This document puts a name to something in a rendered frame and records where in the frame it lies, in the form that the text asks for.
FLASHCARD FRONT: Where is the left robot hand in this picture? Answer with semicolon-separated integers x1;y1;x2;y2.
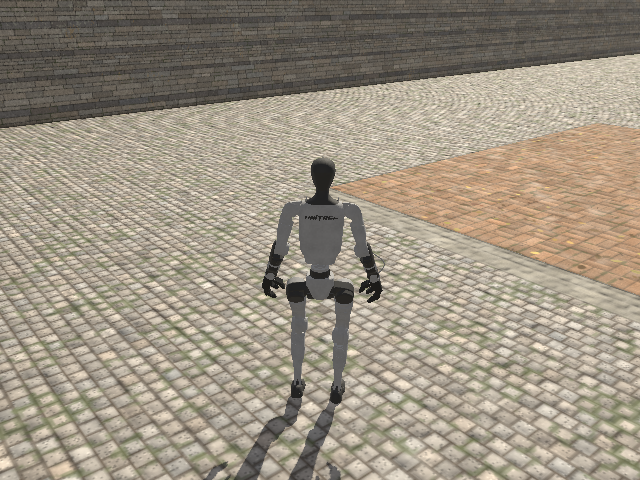
262;276;285;298

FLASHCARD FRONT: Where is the robot left thigh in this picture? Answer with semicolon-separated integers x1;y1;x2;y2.
286;277;308;334

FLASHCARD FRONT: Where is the robot right forearm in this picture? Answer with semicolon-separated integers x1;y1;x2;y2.
360;242;380;283

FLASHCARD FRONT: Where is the left robot shin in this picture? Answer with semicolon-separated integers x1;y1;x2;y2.
291;316;305;385

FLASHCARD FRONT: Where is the robot right upper arm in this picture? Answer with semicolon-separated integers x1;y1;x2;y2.
343;202;370;258

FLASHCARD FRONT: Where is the robot left forearm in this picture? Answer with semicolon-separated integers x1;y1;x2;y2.
265;240;284;280

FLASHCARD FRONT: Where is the robot left upper arm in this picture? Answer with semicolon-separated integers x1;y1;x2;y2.
274;200;301;256

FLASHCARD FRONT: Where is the right robot hand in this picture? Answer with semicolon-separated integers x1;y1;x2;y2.
359;279;383;303

